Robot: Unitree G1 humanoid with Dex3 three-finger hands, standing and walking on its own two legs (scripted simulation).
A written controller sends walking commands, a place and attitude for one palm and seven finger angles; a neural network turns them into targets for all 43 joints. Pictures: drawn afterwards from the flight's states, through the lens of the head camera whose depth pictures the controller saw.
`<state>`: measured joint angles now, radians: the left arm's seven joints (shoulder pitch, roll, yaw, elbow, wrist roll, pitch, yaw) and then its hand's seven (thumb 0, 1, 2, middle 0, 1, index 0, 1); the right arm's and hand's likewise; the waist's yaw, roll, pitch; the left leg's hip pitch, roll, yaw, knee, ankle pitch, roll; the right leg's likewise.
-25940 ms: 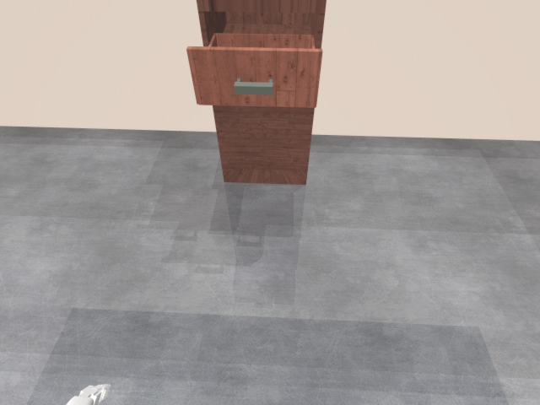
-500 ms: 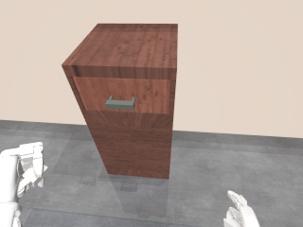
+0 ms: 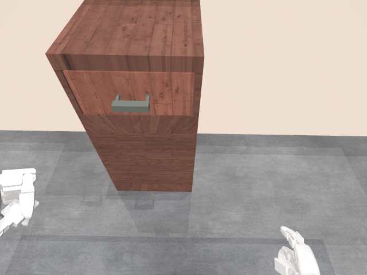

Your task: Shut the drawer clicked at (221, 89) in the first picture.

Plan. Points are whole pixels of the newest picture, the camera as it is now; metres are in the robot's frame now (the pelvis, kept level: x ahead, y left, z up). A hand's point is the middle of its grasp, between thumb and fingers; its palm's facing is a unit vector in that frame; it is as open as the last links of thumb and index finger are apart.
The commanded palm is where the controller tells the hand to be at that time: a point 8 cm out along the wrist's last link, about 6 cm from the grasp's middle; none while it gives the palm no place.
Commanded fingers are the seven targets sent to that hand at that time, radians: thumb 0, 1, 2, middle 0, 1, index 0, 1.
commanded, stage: step back with the hand held close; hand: left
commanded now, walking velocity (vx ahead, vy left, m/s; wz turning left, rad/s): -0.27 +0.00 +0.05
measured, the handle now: (132, 101) +0.60 +0.21 -0.02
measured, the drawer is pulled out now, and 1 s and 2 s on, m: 0.00 0.00 0.00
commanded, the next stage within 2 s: stop stepping back and stand still in 1.20 s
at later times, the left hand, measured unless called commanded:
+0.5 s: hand out of the picture +0.10 +0.26 +0.16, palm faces +0.40 -0.75 -0.53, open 3.3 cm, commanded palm +0.03 +0.29 +0.18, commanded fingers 0.00 0.90 0.90 -1.40 -1.60 -1.40 -1.60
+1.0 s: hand out of the picture +0.03 +0.25 +0.16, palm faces +0.36 -0.80 -0.48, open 3.3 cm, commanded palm -0.02 +0.28 +0.18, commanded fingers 0.00 0.90 0.90 -1.40 -1.60 -1.40 -1.60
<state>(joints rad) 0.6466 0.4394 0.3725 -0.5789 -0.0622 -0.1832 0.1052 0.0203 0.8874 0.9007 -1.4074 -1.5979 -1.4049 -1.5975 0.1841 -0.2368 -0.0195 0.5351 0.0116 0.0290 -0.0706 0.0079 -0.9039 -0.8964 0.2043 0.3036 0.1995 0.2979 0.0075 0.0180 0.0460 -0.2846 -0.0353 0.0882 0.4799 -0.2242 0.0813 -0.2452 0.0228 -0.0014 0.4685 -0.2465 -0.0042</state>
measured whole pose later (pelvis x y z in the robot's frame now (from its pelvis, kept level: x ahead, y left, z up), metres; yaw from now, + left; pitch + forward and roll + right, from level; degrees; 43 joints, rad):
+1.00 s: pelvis -0.16 +0.00 -0.02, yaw -2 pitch +6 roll -3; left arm 0.63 0.43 0.45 -0.64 -0.06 -0.34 0.12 0.02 0.89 0.90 -1.41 -1.60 -1.41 -1.60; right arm 0.13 -0.17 -0.01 0.61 -0.03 -0.12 -0.03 0.01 -0.90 -0.90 0.21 0.30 0.20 0.30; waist 0.07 -0.02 -0.01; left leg -0.62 0.05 0.14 0.45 0.03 0.04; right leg -0.08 0.04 0.04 0.40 -0.44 -0.04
